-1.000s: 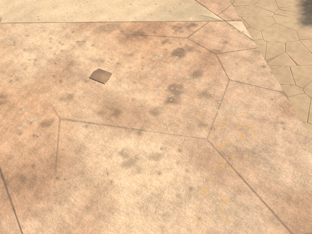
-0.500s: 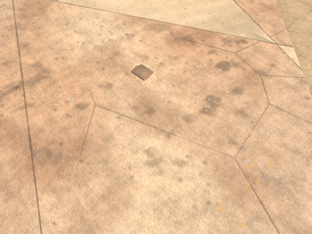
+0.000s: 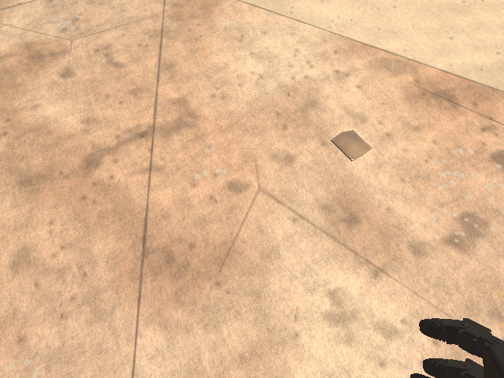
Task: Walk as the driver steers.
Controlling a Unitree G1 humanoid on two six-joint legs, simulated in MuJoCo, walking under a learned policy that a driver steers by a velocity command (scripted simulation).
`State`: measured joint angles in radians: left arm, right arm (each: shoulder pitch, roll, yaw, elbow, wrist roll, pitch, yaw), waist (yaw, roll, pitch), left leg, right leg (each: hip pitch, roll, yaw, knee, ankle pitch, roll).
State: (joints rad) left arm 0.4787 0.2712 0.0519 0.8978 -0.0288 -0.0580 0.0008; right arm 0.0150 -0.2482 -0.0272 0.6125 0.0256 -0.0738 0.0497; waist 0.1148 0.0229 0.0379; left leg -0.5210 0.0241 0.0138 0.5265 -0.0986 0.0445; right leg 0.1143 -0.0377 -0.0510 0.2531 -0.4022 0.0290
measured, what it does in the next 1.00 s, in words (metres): walks ahead, turning right: left foot, then right foot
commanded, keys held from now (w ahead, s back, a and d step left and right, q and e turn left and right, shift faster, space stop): w+e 0.66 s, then w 0.10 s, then w+q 0.24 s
